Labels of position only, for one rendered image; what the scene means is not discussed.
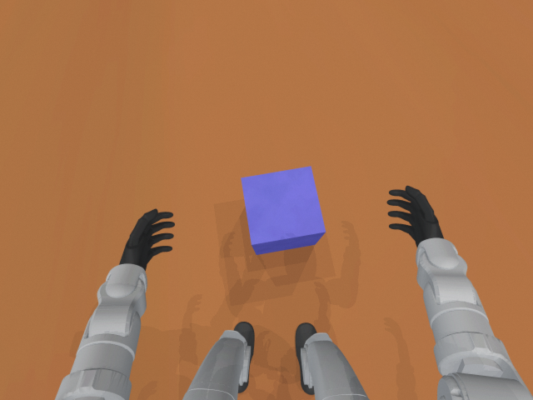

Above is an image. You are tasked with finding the robot left hand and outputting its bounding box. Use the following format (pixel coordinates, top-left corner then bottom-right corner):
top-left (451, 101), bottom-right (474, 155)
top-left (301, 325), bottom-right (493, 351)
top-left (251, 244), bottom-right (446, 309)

top-left (119, 209), bottom-right (175, 271)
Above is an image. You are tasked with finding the right robot foot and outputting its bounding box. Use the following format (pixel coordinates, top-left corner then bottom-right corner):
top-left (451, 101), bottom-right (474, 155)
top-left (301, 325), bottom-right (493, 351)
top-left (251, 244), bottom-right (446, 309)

top-left (296, 322), bottom-right (317, 395)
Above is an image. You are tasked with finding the robot left forearm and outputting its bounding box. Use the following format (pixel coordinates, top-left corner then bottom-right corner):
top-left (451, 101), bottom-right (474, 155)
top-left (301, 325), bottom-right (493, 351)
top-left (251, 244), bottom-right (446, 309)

top-left (55, 263), bottom-right (147, 400)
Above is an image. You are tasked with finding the robot foot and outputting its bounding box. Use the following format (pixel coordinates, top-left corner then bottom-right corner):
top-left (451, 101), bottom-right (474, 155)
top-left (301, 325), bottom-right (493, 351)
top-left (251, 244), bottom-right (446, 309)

top-left (296, 322), bottom-right (317, 395)
top-left (233, 322), bottom-right (255, 393)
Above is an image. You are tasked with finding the robot right forearm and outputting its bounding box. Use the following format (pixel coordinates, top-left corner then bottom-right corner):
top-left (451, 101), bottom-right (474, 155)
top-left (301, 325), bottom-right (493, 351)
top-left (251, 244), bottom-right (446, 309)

top-left (416, 237), bottom-right (533, 400)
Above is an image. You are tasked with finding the left robot foot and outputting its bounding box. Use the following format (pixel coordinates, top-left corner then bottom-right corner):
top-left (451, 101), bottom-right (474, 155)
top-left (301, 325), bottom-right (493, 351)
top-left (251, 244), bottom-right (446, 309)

top-left (233, 322), bottom-right (255, 393)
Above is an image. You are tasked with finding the robot right hand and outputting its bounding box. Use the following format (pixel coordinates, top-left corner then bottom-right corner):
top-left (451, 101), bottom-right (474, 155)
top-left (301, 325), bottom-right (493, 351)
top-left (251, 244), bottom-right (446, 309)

top-left (387, 186), bottom-right (444, 247)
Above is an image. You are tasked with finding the right robot upper arm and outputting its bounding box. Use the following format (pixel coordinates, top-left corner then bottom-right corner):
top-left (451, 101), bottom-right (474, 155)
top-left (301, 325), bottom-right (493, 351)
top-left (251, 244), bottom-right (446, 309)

top-left (437, 372), bottom-right (532, 400)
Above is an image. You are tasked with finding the carton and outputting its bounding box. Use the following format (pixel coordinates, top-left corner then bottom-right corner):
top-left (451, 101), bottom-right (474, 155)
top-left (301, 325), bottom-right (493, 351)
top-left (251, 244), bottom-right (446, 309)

top-left (241, 166), bottom-right (326, 255)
